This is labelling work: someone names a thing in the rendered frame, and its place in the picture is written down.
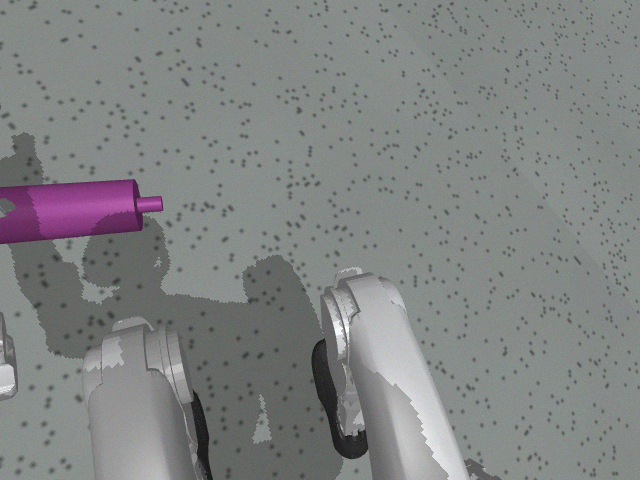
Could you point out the left robot hand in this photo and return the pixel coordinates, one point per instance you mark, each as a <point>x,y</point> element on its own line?
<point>6,205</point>

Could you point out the left robot foot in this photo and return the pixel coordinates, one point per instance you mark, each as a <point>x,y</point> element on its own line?
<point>202,437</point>

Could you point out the right robot foot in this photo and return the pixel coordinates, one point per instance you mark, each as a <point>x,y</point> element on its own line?
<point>348,446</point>

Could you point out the bottle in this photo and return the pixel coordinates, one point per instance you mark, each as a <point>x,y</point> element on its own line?
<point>55,211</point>

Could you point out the left robot arm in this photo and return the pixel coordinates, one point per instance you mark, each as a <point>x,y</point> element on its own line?
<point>8,364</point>

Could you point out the right robot hand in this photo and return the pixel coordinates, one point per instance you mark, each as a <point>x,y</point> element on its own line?
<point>477,471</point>

